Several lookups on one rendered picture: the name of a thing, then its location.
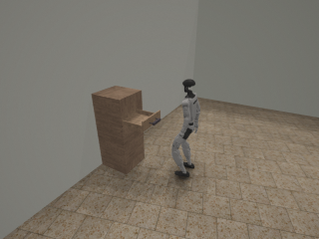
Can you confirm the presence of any left robot upper arm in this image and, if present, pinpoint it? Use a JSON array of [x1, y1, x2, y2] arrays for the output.
[[181, 99, 191, 121]]

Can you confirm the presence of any cabinet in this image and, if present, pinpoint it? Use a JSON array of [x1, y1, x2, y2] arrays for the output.
[[91, 86, 145, 175]]

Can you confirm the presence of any handle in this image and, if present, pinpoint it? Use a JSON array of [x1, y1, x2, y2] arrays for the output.
[[149, 118, 161, 125]]

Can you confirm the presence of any robot right forearm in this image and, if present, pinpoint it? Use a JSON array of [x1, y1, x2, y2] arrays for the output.
[[193, 111, 200, 123]]

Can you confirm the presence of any drawer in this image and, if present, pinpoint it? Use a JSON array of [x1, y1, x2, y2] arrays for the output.
[[122, 109, 160, 133]]

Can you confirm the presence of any right robot upper arm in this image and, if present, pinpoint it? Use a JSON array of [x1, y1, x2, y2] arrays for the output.
[[193, 93, 200, 113]]

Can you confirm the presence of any robot left forearm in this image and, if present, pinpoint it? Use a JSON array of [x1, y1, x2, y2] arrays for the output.
[[178, 118, 189, 138]]

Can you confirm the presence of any humanoid robot torso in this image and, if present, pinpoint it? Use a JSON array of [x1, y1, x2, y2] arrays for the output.
[[182, 96, 197, 134]]

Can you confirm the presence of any right robot hand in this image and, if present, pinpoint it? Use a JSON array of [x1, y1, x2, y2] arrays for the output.
[[194, 123, 198, 134]]

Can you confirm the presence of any robot left shin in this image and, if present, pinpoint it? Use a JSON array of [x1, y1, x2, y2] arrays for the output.
[[171, 151, 186, 173]]

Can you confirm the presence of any left robot hand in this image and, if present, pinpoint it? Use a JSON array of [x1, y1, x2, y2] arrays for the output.
[[172, 136, 182, 149]]

